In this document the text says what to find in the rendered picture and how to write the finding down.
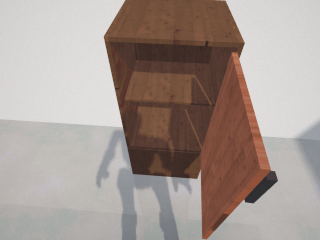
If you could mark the handle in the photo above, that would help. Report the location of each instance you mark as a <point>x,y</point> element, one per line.
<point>269,180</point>

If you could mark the cupboard door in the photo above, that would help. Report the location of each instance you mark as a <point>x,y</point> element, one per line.
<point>233,159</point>

